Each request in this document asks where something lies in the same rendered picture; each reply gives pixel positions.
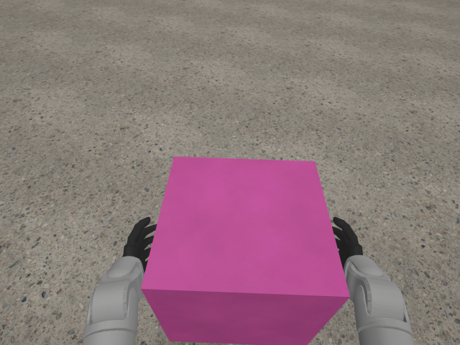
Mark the left robot hand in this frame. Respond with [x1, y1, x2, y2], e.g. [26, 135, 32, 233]
[122, 217, 157, 272]

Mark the right robot forearm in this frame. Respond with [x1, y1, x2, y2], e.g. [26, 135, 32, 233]
[344, 255, 415, 345]

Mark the carton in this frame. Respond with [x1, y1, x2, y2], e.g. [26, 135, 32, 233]
[141, 157, 350, 345]

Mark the right robot hand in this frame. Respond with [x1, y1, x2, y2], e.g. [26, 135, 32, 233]
[332, 217, 363, 270]

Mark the left robot forearm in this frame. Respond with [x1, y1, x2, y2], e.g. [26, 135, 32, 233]
[83, 256, 144, 345]

